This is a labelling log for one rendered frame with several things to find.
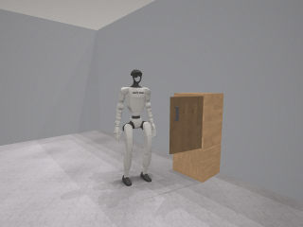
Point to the right robot forearm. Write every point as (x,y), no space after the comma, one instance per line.
(118,116)

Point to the handle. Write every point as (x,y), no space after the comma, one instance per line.
(176,114)

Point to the robot left upper arm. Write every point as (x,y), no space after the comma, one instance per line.
(147,104)

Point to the left robot hand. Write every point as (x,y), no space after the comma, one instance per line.
(153,130)

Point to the robot right upper arm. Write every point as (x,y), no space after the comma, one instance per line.
(123,91)

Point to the left robot forearm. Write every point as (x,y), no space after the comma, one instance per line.
(149,115)

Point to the cupboard door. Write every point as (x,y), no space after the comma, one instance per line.
(185,134)

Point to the left robot thigh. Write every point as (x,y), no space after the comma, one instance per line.
(147,135)

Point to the humanoid robot head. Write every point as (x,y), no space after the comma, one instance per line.
(136,73)

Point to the right robot hand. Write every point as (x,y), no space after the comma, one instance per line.
(117,133)

